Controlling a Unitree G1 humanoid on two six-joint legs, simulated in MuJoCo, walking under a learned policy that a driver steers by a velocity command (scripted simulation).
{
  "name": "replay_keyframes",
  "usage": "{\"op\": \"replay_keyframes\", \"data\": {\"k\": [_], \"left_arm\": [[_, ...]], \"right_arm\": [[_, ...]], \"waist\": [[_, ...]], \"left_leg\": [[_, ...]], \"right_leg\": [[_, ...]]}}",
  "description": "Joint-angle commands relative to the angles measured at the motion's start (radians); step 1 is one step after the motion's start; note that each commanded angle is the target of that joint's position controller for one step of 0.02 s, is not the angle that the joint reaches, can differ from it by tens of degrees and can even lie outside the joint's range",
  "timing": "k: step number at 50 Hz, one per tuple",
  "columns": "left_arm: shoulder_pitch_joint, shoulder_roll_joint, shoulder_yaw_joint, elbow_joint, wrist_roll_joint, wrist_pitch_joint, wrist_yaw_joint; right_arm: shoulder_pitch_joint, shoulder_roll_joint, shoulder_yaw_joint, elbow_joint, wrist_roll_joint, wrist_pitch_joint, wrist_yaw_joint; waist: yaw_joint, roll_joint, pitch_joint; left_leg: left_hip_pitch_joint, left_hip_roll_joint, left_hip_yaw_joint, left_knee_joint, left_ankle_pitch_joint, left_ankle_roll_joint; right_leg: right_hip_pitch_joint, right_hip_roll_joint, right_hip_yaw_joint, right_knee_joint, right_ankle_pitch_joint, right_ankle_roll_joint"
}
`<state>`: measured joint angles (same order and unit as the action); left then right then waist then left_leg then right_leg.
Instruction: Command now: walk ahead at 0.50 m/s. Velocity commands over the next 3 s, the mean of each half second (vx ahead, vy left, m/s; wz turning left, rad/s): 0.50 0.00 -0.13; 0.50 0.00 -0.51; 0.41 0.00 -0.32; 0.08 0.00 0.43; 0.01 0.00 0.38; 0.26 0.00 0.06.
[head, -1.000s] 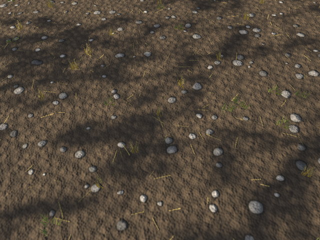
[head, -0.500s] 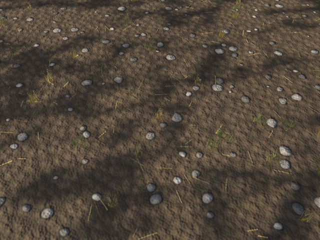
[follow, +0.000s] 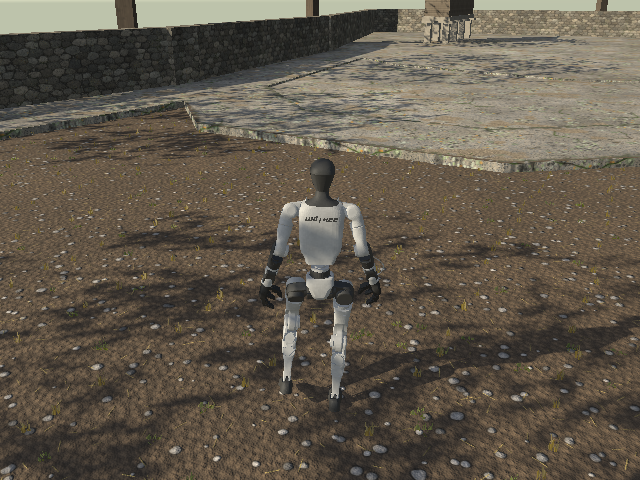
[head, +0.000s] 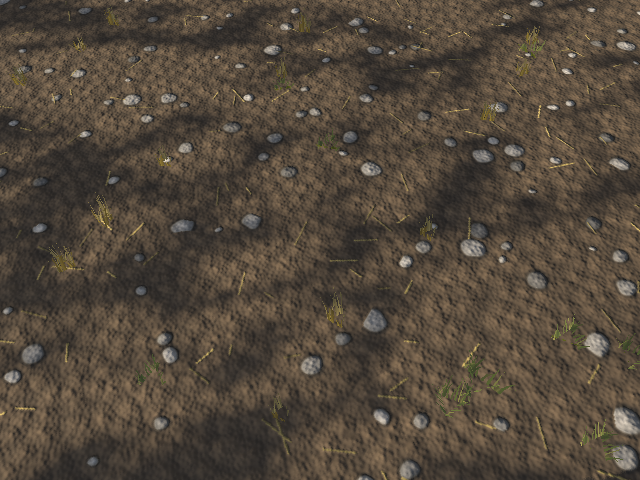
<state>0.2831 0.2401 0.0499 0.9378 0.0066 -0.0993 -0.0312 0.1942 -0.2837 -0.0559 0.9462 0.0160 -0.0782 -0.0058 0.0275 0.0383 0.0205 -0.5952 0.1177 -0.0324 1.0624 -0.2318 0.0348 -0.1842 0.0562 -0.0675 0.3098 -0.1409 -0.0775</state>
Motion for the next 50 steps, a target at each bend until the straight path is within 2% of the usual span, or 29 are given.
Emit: {"op": "replay_keyframes", "data": {"k": [1,7,10,13,14,15,16,17,18,19,20,21,22,24,27,30,33,36,38,40,42,43,44,45,46,47,48,49,50], "left_arm": [[-0.009,0.145,0.028,-0.042,-0.001,-0.016,0.016],[0.090,0.161,0.029,0.002,-0.016,-0.003,0.036],[0.139,0.163,0.034,0.032,-0.021,0.013,0.039],[0.140,0.175,0.042,0.043,-0.025,0.029,0.045],[0.125,0.183,0.045,0.039,-0.026,0.034,0.046],[0.100,0.185,0.044,0.032,-0.026,0.039,0.046],[0.088,0.159,0.033,0.019,-0.019,0.041,0.045],[0.145,0.088,0.009,-0.008,-0.006,0.032,0.041],[0.226,0.005,-0.016,0.005,-0.015,0.013,0.037],[0.140,0.127,0.017,-0.001,-0.047,0.000,0.036],[0.063,0.158,0.028,-0.030,-0.062,-0.005,0.039],[0.025,0.151,0.031,-0.035,-0.053,-0.003,0.046],[0.028,0.132,0.038,-0.033,-0.045,0.008,0.051],[0.071,0.077,0.038,-0.025,-0.046,0.036,0.047],[0.026,0.063,0.043,-0.058,-0.039,0.062,0.049],[-0.046,0.064,0.045,-0.090,-0.032,0.058,0.038],[-0.149,0.045,0.034,-0.129,-0.026,0.051,0.017],[-0.250,0.035,0.023,-0.180,-0.026,0.052,-0.003],[-0.288,0.040,0.022,-0.214,-0.028,0.053,-0.017],[-0.275,0.065,0.032,-0.236,-0.030,0.056,-0.028],[-0.154,0.119,0.060,-0.226,-0.034,0.061,-0.030],[-0.004,0.169,0.089,-0.192,-0.037,0.061,-0.023],[0.149,0.259,0.126,-0.155,-0.035,0.070,0.000],[0.113,0.351,0.135,-0.159,-0.039,0.063,0.007],[0.153,0.281,0.110,-0.186,-0.023,0.048,0.001],[0.117,0.222,0.093,-0.180,-0.016,0.034,-0.001],[0.050,0.185,0.083,-0.191,-0.023,0.026,0.000],[-0.024,0.154,0.073,-0.210,-0.022,0.023,0.001],[-0.063,0.131,0.062,-0.228,-0.013,0.022,0.005]], "right_arm": [[0.006,-0.046,-0.014,-0.048,-0.012,0.005,-0.004],[-0.202,-0.018,0.000,-0.109,-0.004,-0.009,0.016],[-0.275,-0.024,0.004,-0.141,0.002,-0.016,0.033],[-0.277,-0.051,-0.003,-0.159,0.004,-0.027,0.048],[-0.234,-0.071,-0.012,-0.153,0.003,-0.031,0.048],[-0.133,-0.099,-0.029,-0.126,0.002,-0.034,0.044],[0.049,-0.154,-0.055,-0.074,-0.003,-0.036,0.035],[0.209,-0.243,-0.079,-0.046,-0.024,-0.036,0.025],[0.249,-0.238,-0.073,-0.033,-0.017,-0.028,0.029],[0.215,-0.150,-0.048,-0.037,-0.010,-0.029,0.025],[0.125,-0.118,-0.038,-0.052,-0.007,-0.030,0.021],[0.048,-0.087,-0.028,-0.063,-0.013,-0.034,0.021],[0.004,-0.060,-0.022,-0.064,-0.020,-0.039,0.023],[-0.026,-0.038,-0.019,-0.053,-0.031,-0.045,0.025],[-0.012,-0.071,-0.030,-0.034,-0.033,-0.051,0.013],[0.013,-0.090,-0.036,-0.024,-0.036,-0.045,-0.004],[0.035,-0.110,-0.039,-0.024,-0.029,-0.036,-0.016],[0.099,-0.130,-0.046,-0.007,-0.017,-0.018,-0.021],[0.123,-0.140,-0.051,-0.001,-0.008,-0.001,-0.021],[0.102,-0.164,-0.059,-0.012,-0.001,0.013,-0.023],[0.075,-0.193,-0.067,-0.026,0.004,0.029,-0.029],[0.050,-0.195,-0.065,-0.035,0.009,0.034,-0.029],[0.058,-0.169,-0.055,-0.054,-0.006,0.027,-0.029],[0.144,-0.003,-0.008,-0.106,-0.038,-0.003,-0.012],[0.049,-0.073,-0.015,-0.130,0.005,-0.052,0.005],[-0.042,-0.111,-0.025,-0.158,0.039,-0.075,0.013],[-0.050,-0.107,-0.023,-0.153,0.028,-0.086,0.010],[-0.044,-0.114,-0.032,-0.139,0.002,-0.084,0.003],[-0.021,-0.126,-0.041,-0.133,-0.006,-0.070,0.002]], "waist": [[-0.033,-0.089,0.005],[0.030,-0.091,0.049],[0.046,-0.089,0.074],[0.019,-0.100,0.060],[-0.012,-0.115,0.033],[-0.072,-0.123,-0.026],[-0.149,-0.106,-0.143],[-0.161,0.035,-0.308],[-0.135,0.236,-0.436],[-0.155,0.145,-0.332],[-0.133,0.108,-0.191],[-0.102,0.045,-0.120],[-0.069,0.048,-0.070],[-0.026,0.073,-0.042],[-0.014,0.039,0.006],[-0.025,0.015,0.026],[-0.057,0.000,0.048],[-0.095,-0.018,0.080],[-0.099,-0.010,0.088],[-0.065,0.019,0.057],[0.018,0.058,-0.030],[0.103,0.043,-0.107],[0.160,-0.059,-0.196],[0.023,-0.301,-0.255],[0.086,-0.195,-0.366],[0.094,-0.148,-0.235],[0.049,-0.070,-0.154],[0.006,-0.036,-0.105],[-0.027,-0.044,-0.093]], "left_leg": [[-0.093,0.039,-0.023,-0.122,0.142,-0.023],[-0.050,-0.016,0.028,-0.451,0.363,-0.027],[-0.089,-0.027,0.022,-0.517,0.316,-0.009],[-0.044,-0.045,0.022,-0.562,0.209,0.024],[0.038,-0.069,0.037,-0.572,0.170,0.035],[0.192,-0.103,0.065,-0.594,0.164,0.053],[0.464,-0.084,0.046,-0.569,0.197,0.085],[0.864,0.156,-0.251,-0.545,0.157,0.184],[1.042,0.311,-0.626,-0.686,-0.002,0.270],[0.955,0.275,-0.578,-0.733,-0.096,0.220],[0.804,0.254,-0.429,-0.764,-0.060,0.177],[0.659,0.219,-0.326,-0.805,-0.006,0.156],[0.549,0.188,-0.237,-0.847,0.044,0.141],[0.445,0.151,-0.120,-0.903,0.100,0.133],[0.417,0.149,-0.004,-0.941,0.211,0.147],[0.459,0.133,0.087,-0.949,0.281,0.137],[0.485,0.122,0.169,-0.957,0.300,0.120],[0.595,0.155,0.205,-0.931,0.342,0.119],[0.676,0.179,0.225,-0.883,0.423,0.110],[0.717,0.187,0.255,-0.791,0.683,0.090],[0.718,0.179,0.276,-0.579,0.977,0.068],[0.646,0.145,0.294,-0.378,0.959,0.039],[0.409,0.098,0.296,-0.072,0.656,-0.010],[-0.041,-0.123,0.189,0.264,-0.310,-0.067],[-0.162,-0.146,-0.044,0.371,-0.370,-0.047],[-0.248,-0.093,-0.056,0.346,-0.274,-0.018],[-0.211,-0.045,-0.056,0.255,-0.183,-0.002],[-0.136,-0.015,-0.054,0.166,-0.134,-0.008],[-0.062,0.006,-0.061,0.117,-0.103,-0.016]], "right_leg": [[0.031,-0.271,0.204,-0.197,0.198,-0.156],[0.084,-0.242,0.120,-0.213,0.151,-0.117],[0.199,-0.287,0.126,-0.172,0.179,-0.116],[0.279,-0.327,0.149,-0.094,0.294,-0.098],[0.280,-0.323,0.155,-0.042,0.412,-0.089],[0.257,-0.294,0.141,0.069,0.561,-0.072],[0.148,-0.235,0.109,0.273,0.556,-0.043],[-0.189,-0.122,0.052,0.635,0.237,0.015],[-0.440,0.000,0.124,0.887,-0.446,0.047],[-0.529,-0.055,0.215,0.988,-0.438,0.033],[-0.570,-0.104,0.185,0.988,-0.342,0.023],[-0.530,-0.149,0.169,0.946,-0.251,0.023],[-0.476,-0.179,0.172,0.901,-0.190,0.025],[-0.395,-0.206,0.174,0.865,-0.138,0.025],[-0.463,-0.216,0.177,0.806,-0.044,0.039],[-0.521,-0.204,0.175,0.656,0.102,0.052],[-0.494,-0.189,0.102,0.486,0.206,0.049],[-0.534,-0.178,0.058,0.390,0.190,0.034],[-0.551,-0.163,0.030,0.353,0.125,0.016],[-0.474,-0.117,-0.019,0.334,0.034,-0.015],[-0.288,-0.040,-0.070,0.338,-0.061,-0.060],[-0.072,0.002,-0.071,0.263,-0.002,-0.097],[0.228,-0.086,0.115,0.218,-0.010,-0.150],[0.524,-0.329,0.682,0.123,-0.132,-0.327],[0.590,-0.395,0.903,-0.017,-0.206,-0.365],[0.516,-0.369,0.757,-0.031,-0.126,-0.309],[0.369,-0.322,0.619,-0.024,-0.028,-0.269],[0.226,-0.281,0.521,-0.031,0.072,-0.240],[0.137,-0.256,0.467,-0.051,0.147,-0.228]]}}
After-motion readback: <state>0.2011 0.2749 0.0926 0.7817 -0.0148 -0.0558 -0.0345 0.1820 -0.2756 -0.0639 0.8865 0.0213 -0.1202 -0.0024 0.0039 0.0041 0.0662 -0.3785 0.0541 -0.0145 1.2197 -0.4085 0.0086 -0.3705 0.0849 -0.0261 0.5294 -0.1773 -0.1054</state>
